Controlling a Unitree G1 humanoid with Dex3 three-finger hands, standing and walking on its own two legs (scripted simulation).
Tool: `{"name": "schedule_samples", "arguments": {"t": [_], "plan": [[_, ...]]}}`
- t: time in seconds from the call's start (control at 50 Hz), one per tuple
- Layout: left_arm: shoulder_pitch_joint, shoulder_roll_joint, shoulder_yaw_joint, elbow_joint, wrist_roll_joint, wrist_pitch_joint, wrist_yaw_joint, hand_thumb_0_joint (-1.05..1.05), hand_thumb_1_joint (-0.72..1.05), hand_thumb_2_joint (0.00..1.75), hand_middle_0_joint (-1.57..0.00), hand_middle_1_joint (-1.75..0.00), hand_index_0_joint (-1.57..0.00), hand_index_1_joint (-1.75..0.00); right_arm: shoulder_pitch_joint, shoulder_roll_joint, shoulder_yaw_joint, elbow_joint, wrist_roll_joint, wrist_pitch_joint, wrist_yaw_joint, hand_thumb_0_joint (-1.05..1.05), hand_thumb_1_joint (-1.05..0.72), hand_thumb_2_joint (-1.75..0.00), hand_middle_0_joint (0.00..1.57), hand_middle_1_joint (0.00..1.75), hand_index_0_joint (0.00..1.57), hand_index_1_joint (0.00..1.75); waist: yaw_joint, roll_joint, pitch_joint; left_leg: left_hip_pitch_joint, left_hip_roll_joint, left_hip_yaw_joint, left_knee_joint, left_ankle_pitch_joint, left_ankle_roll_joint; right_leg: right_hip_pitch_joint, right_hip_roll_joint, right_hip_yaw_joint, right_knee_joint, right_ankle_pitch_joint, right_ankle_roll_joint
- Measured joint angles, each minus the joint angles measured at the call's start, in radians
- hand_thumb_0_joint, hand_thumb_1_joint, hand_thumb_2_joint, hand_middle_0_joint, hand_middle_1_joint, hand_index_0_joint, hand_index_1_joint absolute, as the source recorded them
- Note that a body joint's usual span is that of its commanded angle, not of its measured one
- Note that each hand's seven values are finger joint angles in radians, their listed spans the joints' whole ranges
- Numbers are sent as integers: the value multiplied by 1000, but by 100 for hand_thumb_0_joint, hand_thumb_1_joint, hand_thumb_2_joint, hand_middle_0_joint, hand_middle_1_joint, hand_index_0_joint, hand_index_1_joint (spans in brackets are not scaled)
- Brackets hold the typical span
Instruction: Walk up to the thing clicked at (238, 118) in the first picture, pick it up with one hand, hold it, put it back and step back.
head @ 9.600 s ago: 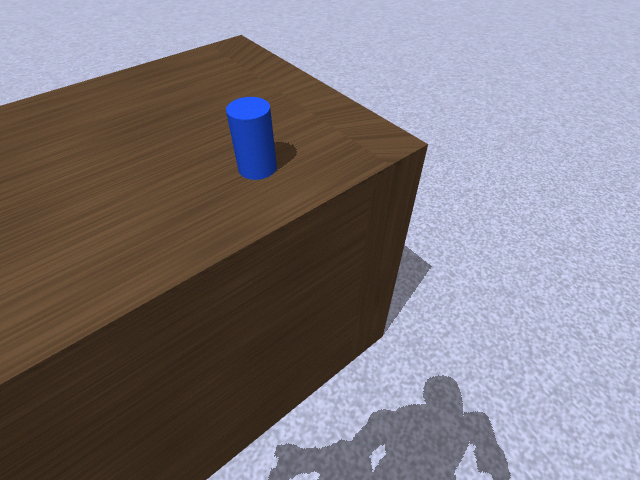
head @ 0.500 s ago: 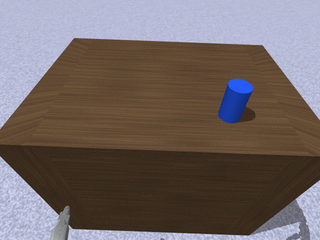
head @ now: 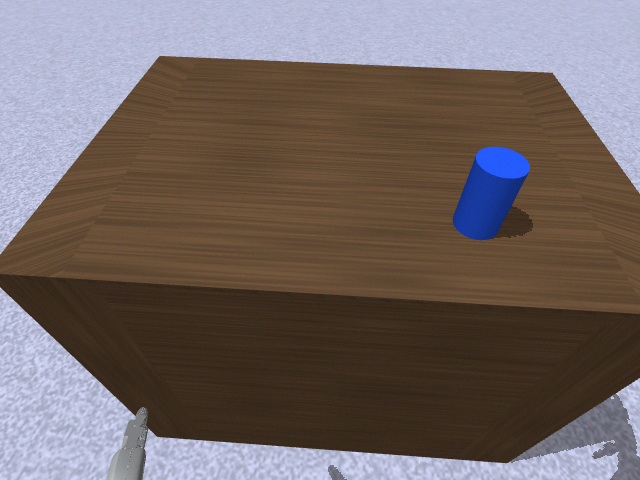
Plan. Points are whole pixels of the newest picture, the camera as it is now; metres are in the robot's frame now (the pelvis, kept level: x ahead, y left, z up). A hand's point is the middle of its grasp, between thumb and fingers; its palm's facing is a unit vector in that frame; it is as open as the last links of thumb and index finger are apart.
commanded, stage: go down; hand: right
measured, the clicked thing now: (487, 195) +0.51 -0.21 +0.09
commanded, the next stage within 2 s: approach in 1.62 s
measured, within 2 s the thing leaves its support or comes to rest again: neither
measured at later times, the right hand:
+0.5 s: hand out of the picture +0.38 -0.38 +0.20, palm faces +0.18 +0.98 +0.02, open 17.6 cm
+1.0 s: hand out of the picture +0.39 -0.40 +0.21, palm faces +0.20 +0.98 +0.01, open 17.6 cm
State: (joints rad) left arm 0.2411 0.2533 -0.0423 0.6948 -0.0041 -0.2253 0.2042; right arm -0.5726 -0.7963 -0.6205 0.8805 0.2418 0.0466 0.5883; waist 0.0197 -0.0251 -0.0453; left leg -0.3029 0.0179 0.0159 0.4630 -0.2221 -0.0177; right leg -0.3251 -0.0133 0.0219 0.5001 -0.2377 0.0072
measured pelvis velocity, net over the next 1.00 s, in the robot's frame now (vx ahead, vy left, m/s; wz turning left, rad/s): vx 0.01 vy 0.00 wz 0.00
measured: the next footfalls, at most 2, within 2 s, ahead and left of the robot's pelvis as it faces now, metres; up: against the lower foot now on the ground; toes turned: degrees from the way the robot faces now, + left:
none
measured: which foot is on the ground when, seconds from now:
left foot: down 0.00-1.00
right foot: down 0.00-1.00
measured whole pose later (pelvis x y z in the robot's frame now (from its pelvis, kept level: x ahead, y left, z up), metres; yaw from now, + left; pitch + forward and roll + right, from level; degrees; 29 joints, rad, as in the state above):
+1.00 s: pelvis +0.01 +0.00 -0.01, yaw +0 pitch +9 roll +2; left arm 0.23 0.26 -0.09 0.63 0.00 -0.21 0.20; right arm -0.77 -0.97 -0.61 1.12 0.18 0.03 0.62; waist 0.06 0.00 -0.08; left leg -0.41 0.00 0.03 0.53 -0.26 -0.02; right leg -0.46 -0.03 0.04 0.61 -0.30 0.01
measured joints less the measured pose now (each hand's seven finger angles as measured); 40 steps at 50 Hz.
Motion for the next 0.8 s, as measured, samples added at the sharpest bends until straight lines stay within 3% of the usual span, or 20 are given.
{"name": "schedule_samples", "arguments": {"t": [0.12,0.26,0.44,0.64,0.8], "plan": [[-14,28,-20,3,-7,3,14,-1,-55,6,-6,-5,-5,-6,-50,-31,3,51,-18,-3,-2,-1,60,-4,4,4,5,5,1,15,-10,-20,-9,-2,8,-4,3,-24,-9,-1,20,-12,2],[-24,13,-20,-8,-2,5,21,-1,-55,6,-6,-5,-5,-6,-61,-64,1,83,-21,25,17,-1,60,-4,4,5,5,5,11,11,-28,-25,-9,6,7,-13,2,-36,-8,6,30,-24,2],[-10,2,-37,-52,-2,0,10,0,-55,7,-6,-5,-5,-6,-82,-101,13,124,-15,12,34,-1,59,-5,4,5,5,5,17,12,-32,-48,-9,8,21,-25,1,-63,-8,9,50,-39,1],[-10,22,-19,-23,-4,16,11,-1,-55,7,-6,-5,-6,-6,-121,-103,-16,144,-36,1,20,-1,58,-4,5,4,5,5,26,11,-28,-71,-12,4,40,-35,-1,-88,-11,5,77,-55,-2],[-16,16,-26,-63,0,22,8,-1,-55,7,-6,-5,-5,-6,-153,-145,-2,211,-51,3,29,-1,57,-4,5,4,5,5,39,12,-46,-83,-14,7,42,-37,0,-103,-13,8,84,-59,-1]]}}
